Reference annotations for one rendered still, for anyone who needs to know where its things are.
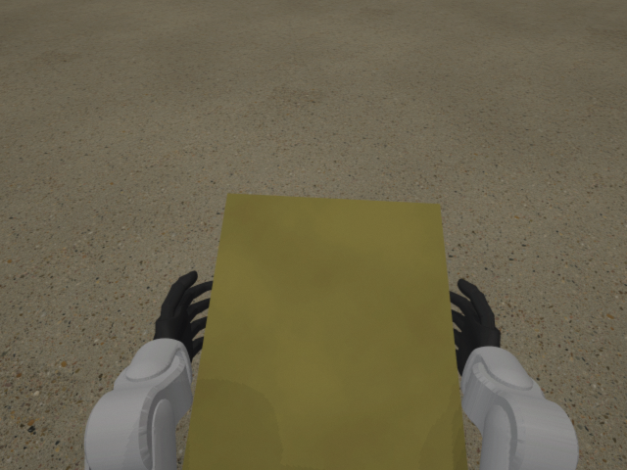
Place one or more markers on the robot left forearm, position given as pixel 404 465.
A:
pixel 133 426

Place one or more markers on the robot right forearm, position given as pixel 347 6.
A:
pixel 521 430

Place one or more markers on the right robot hand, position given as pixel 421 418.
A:
pixel 477 326

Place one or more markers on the carton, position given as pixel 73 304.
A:
pixel 329 342

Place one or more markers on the left robot hand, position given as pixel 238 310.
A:
pixel 177 313

